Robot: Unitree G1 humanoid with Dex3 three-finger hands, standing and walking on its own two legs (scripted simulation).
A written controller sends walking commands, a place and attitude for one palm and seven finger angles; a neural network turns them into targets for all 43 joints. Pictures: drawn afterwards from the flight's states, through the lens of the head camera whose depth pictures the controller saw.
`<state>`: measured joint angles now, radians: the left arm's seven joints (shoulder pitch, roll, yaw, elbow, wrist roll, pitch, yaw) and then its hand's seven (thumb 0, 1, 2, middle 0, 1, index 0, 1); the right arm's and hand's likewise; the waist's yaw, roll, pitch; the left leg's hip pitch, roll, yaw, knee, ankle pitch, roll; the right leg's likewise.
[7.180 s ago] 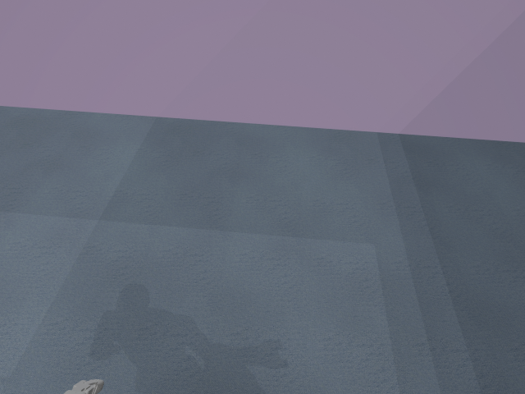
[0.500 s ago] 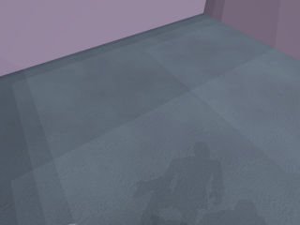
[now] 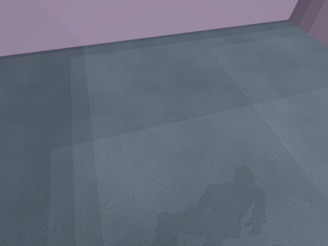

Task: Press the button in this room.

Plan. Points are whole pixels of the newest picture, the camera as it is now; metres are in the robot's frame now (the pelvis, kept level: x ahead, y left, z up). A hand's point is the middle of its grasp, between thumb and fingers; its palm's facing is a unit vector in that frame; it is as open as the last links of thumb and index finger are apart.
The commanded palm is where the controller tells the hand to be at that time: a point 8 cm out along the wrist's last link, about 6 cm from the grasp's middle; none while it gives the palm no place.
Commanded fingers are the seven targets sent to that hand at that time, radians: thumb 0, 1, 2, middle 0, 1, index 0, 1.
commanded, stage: turn or walk to find it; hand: left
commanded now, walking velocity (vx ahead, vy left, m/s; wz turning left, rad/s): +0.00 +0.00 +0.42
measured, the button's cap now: out of the picture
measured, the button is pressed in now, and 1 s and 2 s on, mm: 0 0 0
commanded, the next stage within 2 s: none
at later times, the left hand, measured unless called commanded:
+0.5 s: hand out of the picture +0.05 +0.19 -0.14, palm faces +0.20 -0.94 -0.29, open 7.4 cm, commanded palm none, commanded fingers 0.00 0.90 0.90 -0.20 -0.30 -0.20 -0.30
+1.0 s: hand out of the picture -0.12 +0.20 -0.18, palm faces +0.45 -0.86 -0.24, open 7.4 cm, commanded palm none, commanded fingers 0.00 0.90 0.90 -0.20 -0.30 -0.20 -0.30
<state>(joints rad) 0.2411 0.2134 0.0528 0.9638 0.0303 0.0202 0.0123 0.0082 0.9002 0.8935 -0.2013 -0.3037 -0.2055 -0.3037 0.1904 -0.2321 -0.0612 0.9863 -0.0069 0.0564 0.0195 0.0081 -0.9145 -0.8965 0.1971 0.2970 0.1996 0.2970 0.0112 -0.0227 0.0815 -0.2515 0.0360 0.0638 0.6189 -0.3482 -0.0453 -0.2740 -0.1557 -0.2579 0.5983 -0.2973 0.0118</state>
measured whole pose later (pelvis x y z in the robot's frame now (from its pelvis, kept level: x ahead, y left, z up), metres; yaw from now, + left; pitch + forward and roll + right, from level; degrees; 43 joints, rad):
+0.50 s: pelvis -0.02 -0.03 +0.00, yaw +11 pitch -1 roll +1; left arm 0.16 0.18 0.03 0.91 0.02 0.00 0.01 0.01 0.91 0.89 -0.20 -0.30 -0.20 -0.30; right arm 0.21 -0.23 -0.08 0.97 -0.01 0.06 0.01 0.01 -0.91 -0.90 0.20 0.30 0.20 0.30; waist -0.02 0.06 0.06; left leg -0.38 -0.05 -0.07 0.84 -0.45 -0.02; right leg -0.26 -0.05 -0.12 0.59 -0.32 -0.03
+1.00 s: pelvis -0.05 +0.00 +0.00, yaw +24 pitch -1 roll +0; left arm 0.26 0.26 0.07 1.01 0.02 0.07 0.02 0.01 0.90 0.89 -0.20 -0.30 -0.20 -0.30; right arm 0.14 -0.19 -0.04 0.96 -0.01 0.02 0.01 0.01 -0.91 -0.90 0.20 0.30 0.20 0.30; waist 0.03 -0.06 0.08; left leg -0.24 0.01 0.07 0.59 -0.32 0.03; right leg -0.39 -0.13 -0.12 0.94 -0.50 0.05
